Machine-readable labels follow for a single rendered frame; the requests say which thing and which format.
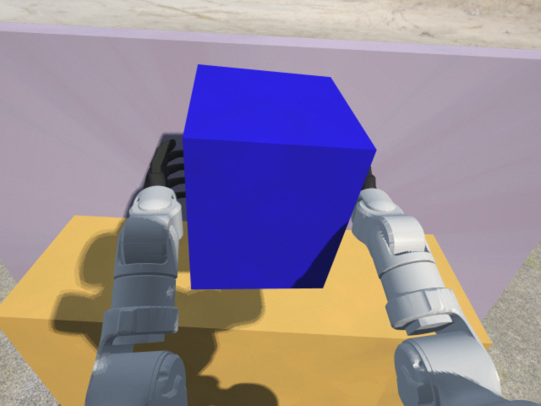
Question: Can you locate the robot right upper arm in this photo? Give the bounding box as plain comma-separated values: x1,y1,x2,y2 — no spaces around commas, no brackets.
394,331,541,406

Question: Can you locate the robot right hand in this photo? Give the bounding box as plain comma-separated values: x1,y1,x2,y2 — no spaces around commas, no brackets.
361,166,377,190

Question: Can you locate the robot left upper arm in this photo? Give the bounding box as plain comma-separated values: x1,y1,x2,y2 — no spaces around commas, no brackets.
86,350,188,406

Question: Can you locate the pedestal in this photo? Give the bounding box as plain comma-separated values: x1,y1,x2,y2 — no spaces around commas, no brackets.
0,215,492,406

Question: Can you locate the carton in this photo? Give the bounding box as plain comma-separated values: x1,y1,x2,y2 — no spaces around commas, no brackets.
183,64,377,289

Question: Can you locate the left robot forearm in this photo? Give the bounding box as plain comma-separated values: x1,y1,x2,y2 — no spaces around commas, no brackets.
85,186,183,406

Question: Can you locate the robot left hand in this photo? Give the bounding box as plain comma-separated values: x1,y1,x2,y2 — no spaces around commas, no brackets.
144,139,186,199

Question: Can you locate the right robot forearm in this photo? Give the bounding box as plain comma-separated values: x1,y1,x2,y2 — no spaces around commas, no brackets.
351,189,501,392

